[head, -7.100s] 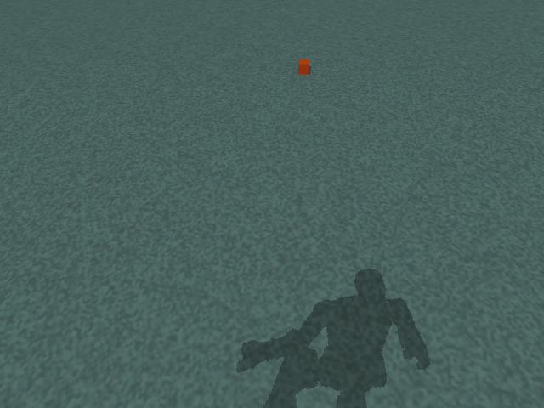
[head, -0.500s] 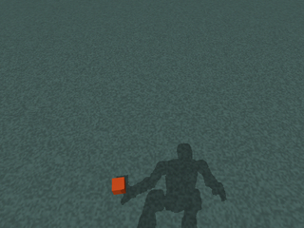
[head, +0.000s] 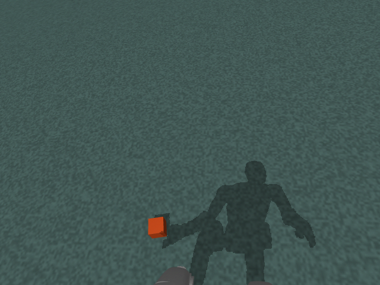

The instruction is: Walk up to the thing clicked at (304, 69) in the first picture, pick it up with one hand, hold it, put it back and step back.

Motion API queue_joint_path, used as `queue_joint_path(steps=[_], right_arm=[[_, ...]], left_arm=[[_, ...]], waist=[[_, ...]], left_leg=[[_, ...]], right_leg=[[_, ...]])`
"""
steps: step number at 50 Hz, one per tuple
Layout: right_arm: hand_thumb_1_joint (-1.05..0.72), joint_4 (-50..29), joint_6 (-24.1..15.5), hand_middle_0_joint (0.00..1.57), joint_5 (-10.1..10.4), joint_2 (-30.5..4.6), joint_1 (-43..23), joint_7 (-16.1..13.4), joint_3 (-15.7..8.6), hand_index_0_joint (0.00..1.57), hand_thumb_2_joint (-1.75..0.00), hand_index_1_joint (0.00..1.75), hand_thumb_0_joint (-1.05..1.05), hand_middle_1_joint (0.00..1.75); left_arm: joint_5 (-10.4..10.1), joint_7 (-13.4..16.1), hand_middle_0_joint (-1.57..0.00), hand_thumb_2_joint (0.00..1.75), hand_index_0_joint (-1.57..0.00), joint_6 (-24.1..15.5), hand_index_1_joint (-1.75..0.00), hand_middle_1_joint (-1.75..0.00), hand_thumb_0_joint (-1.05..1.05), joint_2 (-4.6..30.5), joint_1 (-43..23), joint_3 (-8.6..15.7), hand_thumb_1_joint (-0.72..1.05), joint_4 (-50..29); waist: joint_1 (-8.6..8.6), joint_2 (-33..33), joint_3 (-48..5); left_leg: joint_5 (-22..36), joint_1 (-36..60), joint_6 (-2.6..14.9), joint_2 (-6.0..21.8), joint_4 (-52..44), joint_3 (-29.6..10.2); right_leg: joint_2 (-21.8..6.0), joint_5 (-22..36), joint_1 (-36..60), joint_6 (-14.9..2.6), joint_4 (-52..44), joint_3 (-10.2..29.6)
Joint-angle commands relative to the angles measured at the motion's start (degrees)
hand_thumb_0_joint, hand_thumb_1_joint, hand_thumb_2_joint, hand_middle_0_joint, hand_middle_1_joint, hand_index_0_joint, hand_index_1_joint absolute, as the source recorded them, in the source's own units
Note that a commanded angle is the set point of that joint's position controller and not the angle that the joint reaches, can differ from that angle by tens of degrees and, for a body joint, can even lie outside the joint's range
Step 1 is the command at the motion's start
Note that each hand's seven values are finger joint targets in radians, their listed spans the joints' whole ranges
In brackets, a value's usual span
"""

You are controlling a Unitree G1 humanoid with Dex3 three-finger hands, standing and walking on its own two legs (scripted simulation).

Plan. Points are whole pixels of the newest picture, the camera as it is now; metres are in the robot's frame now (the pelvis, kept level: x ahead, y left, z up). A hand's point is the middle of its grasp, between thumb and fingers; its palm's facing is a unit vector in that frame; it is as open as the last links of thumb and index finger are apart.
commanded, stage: walk up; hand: left
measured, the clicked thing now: (157, 227) +0.45 +0.28 -0.73
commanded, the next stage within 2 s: stand in 1.90 s
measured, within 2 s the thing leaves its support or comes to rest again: neither
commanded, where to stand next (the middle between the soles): +0.04 +0.04 m, yaw -1 degrees
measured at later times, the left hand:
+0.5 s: hand out of the picture +0.06 +0.33 -0.17, palm faces +0.00 -0.93 -0.38, open 7.3 cm
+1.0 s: hand out of the picture +0.05 +0.35 -0.13, palm faces -0.03 -0.84 -0.54, open 7.3 cm
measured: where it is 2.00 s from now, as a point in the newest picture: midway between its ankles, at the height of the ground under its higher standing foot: outside the picture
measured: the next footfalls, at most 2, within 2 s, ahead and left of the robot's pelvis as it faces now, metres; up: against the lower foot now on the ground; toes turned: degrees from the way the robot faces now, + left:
left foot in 0.26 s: +0.06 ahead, +0.19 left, +0.00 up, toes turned +3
right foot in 0.68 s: +0.04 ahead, -0.13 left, +0.00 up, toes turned -1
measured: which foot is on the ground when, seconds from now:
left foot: up 0.00-0.24, down 0.26-0.68, up 0.70-1.00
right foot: down 0.00-0.28, up 0.30-0.66, down 0.68-1.00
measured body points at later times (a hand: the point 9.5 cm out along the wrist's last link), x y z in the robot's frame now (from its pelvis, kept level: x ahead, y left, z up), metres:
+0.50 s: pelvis +0.00 +0.05 -0.02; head +0.05 +0.08 +0.43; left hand +0.06 +0.38 -0.15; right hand +0.14 -0.25 -0.11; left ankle +0.02 +0.19 -0.73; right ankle -0.02 -0.09 -0.68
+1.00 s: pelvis -0.02 +0.04 -0.02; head +0.01 +0.01 +0.42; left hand +0.05 +0.39 -0.10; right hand +0.05 -0.28 -0.16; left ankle +0.02 +0.20 -0.71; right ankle +0.00 -0.13 -0.73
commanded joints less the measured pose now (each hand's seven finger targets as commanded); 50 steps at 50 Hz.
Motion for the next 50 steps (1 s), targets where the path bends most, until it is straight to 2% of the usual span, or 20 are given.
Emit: queue_joint_path(steps=[1, 7, 10, 12, 13, 14, 15, 17, 21, 24, 28, 30, 32, 33, 34, 35, 36, 38, 47, 50], right_arm=[[-0.9, -7.45, 0.13, 0.2, -1.16, -9.03, 0.59, 0.78, -2.38, 0.2, -0.9, 0.3, 0.0, 0.3], [-0.9, -7.68, -0.84, 0.2, 1.52, -6.8, -1.52, 0.61, -1.83, 0.2, -0.9, 0.3, 0.0, 0.3], [-0.9, -5.61, -2.69, 0.2, 2.9, -6.16, -0.6, -0.46, -1.22, 0.2, -0.9, 0.3, 0.0, 0.3], [-0.9, -3.44, -3.58, 0.2, 2.61, -7.17, 3.93, -1.17, -1.34, 0.2, -0.9, 0.3, 0.0, 0.3], [-0.9, -3.56, -4.05, 0.2, 1.98, -9.75, 3.84, -1.46, -1.98, 0.2, -0.9, 0.3, 0.0, 0.3], [-0.9, -6.07, -4.18, 0.2, 1.51, -16.17, 1.46, -1.45, -3.07, 0.2, -0.9, 0.3, 0.0, 0.3], [-0.9, -6.22, -4.07, 0.2, 3.01, -17.35, 1.25, -1.43, -2.98, 0.2, -0.9, 0.3, 0.0, 0.3], [-0.9, -7.43, -4.13, 0.2, 2.9, -11.09, -4.43, -2.49, -1.44, 0.2, -0.9, 0.3, 0.0, 0.3], [-0.9, -6.26, -7.09, 0.2, 2.76, -13.88, -0.66, -4.46, -2.19, 0.2, -0.9, 0.3, 0.0, 0.3], [-0.9, -6.1, -8.48, 0.2, 2.74, -15.67, 5.63, -6.28, -3.89, 0.2, -0.9, 0.3, 0.0, 0.3], [-0.9, -8.87, -9.75, 0.2, 1.87, -14.71, 4.18, -6.36, -3.37, 0.2, -0.9, 0.3, 0.0, 0.3], [-0.9, -11.41, -9.33, 0.2, 1.2, -11.92, -2.19, -4.77, -1.61, 0.2, -0.9, 0.3, 0.0, 0.3], [-0.9, -12.5, -7.24, 0.2, 1.33, -9.38, -7.09, -3.38, -0.12, 0.2, -0.9, 0.3, 0.0, 0.3], [-0.9, -12.27, -6.05, 0.2, 1.85, -5.69, -5.95, -3.09, 1.04, 0.2, -0.9, 0.3, 0.0, 0.3], [-0.9, -14.01, -5.19, 0.2, 2.37, -2.48, -5.64, -3.1, 1.9, 0.2, -0.9, 0.3, 0.0, 0.3], [-0.9, -14.29, -3.97, 0.2, 2.31, -4.59, -6.76, -3.83, 0.68, 0.2, -0.9, 0.3, 0.0, 0.3], [-0.9, -12.88, -3.45, 0.2, 2.31, -7.46, -5.81, -3.91, -0.5, 0.2, -0.9, 0.3, 0.0, 0.3], [-0.9, -10.84, -3.09, 0.2, 2.71, -8.7, -2.29, -3.15, -1.02, 0.2, -0.9, 0.3, 0.0, 0.3], [-0.9, -9.84, -3.33, 0.2, 1.23, -9.12, -2.1, -0.02, -1.97, 0.2, -0.9, 0.3, 0.0, 0.3], [-0.9, -5.27, -5.03, 0.2, 2.97, -6.96, 4.57, -0.87, -1.37, 0.2, -0.9, 0.3, 0.0, 0.3]], left_arm=[[-0.43, 3.14, -0.2, 0.9, -0.2, -2.13, -0.3, -0.3, 0.0, 21.34, 4.79, 5.81, 0.9, -5.37], [0.84, 1.85, -0.2, 0.9, -0.2, -2.51, -0.3, -0.3, 0.0, 19.5, 1.87, 4.73, 0.9, -9.51], [0.23, 0.38, -0.2, 0.9, -0.2, -1.13, -0.3, -0.3, 0.0, 18.91, -1.85, 3.74, 0.9, -11.06], [-1.07, 0.23, -0.2, 0.9, -0.2, 0.17, -0.3, -0.3, 0.0, 18.23, -4.27, 2.82, 0.9, -11.54], [-1.37, 0.21, -0.2, 0.9, -0.2, 0.63, -0.3, -0.3, 0.0, 15.33, -1.65, 2.04, 0.9, -11.14], [-2.43, 0.67, -0.2, 0.9, -0.2, 0.71, -0.3, -0.3, 0.0, 12.59, -1.01, 1.26, 0.9, -12.51], [-2.28, 1.76, -0.2, 0.9, -0.2, 1.34, -0.3, -0.3, 0.0, 15.45, -3.34, 2.08, 0.9, -10.81], [-2.36, 1.59, -0.2, 0.9, -0.2, 1.96, -0.3, -0.3, 0.0, 15.55, -1.35, 2.04, 0.9, -8.9], [0.37, -1.62, -0.2, 0.9, -0.2, 3.48, -0.3, -0.3, 0.0, 16.61, 0.07, 3.16, 0.9, -8.97], [2.36, -3.61, -0.2, 0.9, -0.2, 4.78, -0.3, -0.3, 0.0, 18.0, -1.69, 4.85, 0.9, -11.84], [1.35, -5.16, -0.2, 0.9, -0.2, 4.12, -0.3, -0.3, 0.0, 16.03, -0.95, 4.98, 0.9, -12.59], [-0.29, -5.05, -0.2, 0.9, -0.2, 2.54, -0.3, -0.3, 0.0, 13.79, 3.09, 4.2, 0.9, -10.14], [-0.77, -3.93, -0.2, 0.9, -0.2, 0.85, -0.3, -0.3, 0.0, 12.55, 7.84, 3.83, 0.9, -6.36], [-0.48, -2.89, -0.2, 0.9, -0.2, -0.19, -0.3, -0.3, 0.0, 14.39, 9.46, 4.11, 0.9, -5.8], [0.67, -1.82, -0.2, 0.9, -0.2, -1.32, -0.3, -0.3, 0.0, 21.87, 8.94, 5.43, 0.9, -7.29], [0.48, -1.14, -0.2, 0.9, -0.2, -1.29, -0.3, -0.3, 0.0, 26.66, 5.39, 5.57, 0.9, -8.77], [0.26, -0.71, -0.2, 0.9, -0.2, -1.57, -0.3, -0.3, 0.0, 26.24, 2.16, 5.46, 0.9, -9.49], [-0.22, 0.67, -0.2, 0.9, -0.2, -1.98, -0.3, -0.3, 0.0, 23.81, 1.33, 4.94, 0.9, -8.53], [0.64, 0.42, -0.2, 0.9, -0.2, -2.87, -0.3, -0.3, 0.0, 21.75, 4.37, 5.15, 0.9, -10.94], [-0.14, -1.0, -0.2, 0.9, -0.2, -1.12, -0.3, -0.3, 0.0, 19.03, -3.93, 3.38, 0.9, -12.48]], waist=[[1.63, -11.72, -9.48], [2.64, -20.05, -4.74], [1.95, -22.47, -6.06], [-1.34, -17.5, -7.42], [-1.49, -8.35, -8.52], [-1.37, 8.98, -9.48], [-3.05, 8.63, -11.99], [0.55, 0.44, -8.75], [-0.06, -0.85, -7.93], [-1.4, -1.07, -6.75], [-0.87, 5.26, -6.5], [1.27, 9.9, -6.99], [4.22, 9.75, -6.44], [5.31, 3.02, -6.01], [5.18, -12.41, -4.63], [4.23, -11.72, -4.9], [2.82, -7.97, -3.61], [0.67, -6.78, -3.33], [3.39, -19.48, -3.95], [-1.23, -20.23, -5.05]], left_leg=[[3.58, -8.35, -0.31, 2.85, 9.2, -3.95], [1.98, -2.65, -1.79, 4.41, -6.02, 2.51], [3.08, 6.26, -1.29, 2.08, -16.74, 11.29], [14.35, 14.61, -0.16, 0.69, -28.02, 13.79], [26.51, 18.21, 1.52, 4.71, -32.03, 8.19], [43.26, 20.34, 8.26, 18.53, -33.44, -13.37], [39.56, 14.64, 16.9, 24.31, -35.34, -21.43], [38.56, 15.14, 14.26, 18.86, -31.13, -7.38], [18.58, 19.24, 11.71, 19.54, -32.55, -9.56], [20.68, 24.55, 14.12, 24.23, -32.4, -13.54], [21.11, 19.12, 13.8, 21.87, -31.79, -6.41], [17.5, 9.1, 11.67, 17.73, -31.13, 0.37], [11.06, -0.55, 8.03, 12.65, -24.12, 6.25], [9.95, -1.98, 5.12, 9.73, -15.11, 9.08], [2.78, -9.65, 1.57, 3.85, -1.77, 11.18], [-11.82, -6.32, 0.84, 3.06, 3.47, 2.29], [-10.89, -5.37, 0.55, 4.93, 7.39, -1.23], [-5.72, -9.17, 0.47, 5.45, 8.03, -1.55], [-3.59, -4.73, -0.81, 5.91, -6.38, 7.68], [3.85, 14.54, -0.3, 2.25, -22.7, 13.07]], right_leg=[[-17.31, 32.12, 14.06, -9.21, -5.46, 12.1], [-15.14, 24.91, 6.57, -12.71, -4.69, 7.02], [-11.7, 29.0, 2.63, -11.09, 2.65, 4.29], [-9.89, 24.28, -1.47, -8.44, 11.21, 3.35], [-6.7, 15.64, -4.27, -5.46, 19.22, 1.4], [3.44, -8.08, -14.74, -1.7, 29.96, 0.6], [4.54, -25.76, -9.83, -2.08, 34.73, 7.49], [3.75, -20.1, -12.9, -2.75, 39.77, 12.05], [1.67, -14.16, -15.51, -1.74, 30.38, 11.21], [0.4, -15.34, -21.27, -1.06, 31.28, 12.58], [-0.98, -15.1, -17.26, -1.33, 25.62, 9.11], [0.33, -14.52, -4.81, -1.64, 16.29, 3.98], [3.81, -3.01, 7.44, -1.23, 3.62, -0.7], [2.8, 0.61, 9.19, -1.12, -2.66, 2.85], [-10.11, 6.45, 6.91, -5.25, -7.81, 25.18], [-22.3, 8.75, -2.58, -15.29, -11.57, 39.41], [-22.41, 6.78, -3.76, -17.41, -10.25, 38.45], [-16.74, 10.43, 2.6, -13.64, -5.26, 28.41], [-10.83, -4.71, 1.54, -13.3, -5.22, 19.55], [-7.46, 0.63, -10.61, -10.11, 2.24, 12.65]])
